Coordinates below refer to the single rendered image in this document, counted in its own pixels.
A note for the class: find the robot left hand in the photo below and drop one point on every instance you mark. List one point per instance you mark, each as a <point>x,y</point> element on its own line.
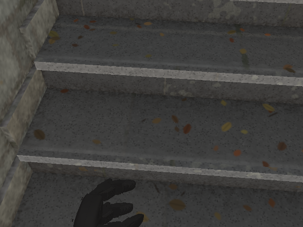
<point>93,213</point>

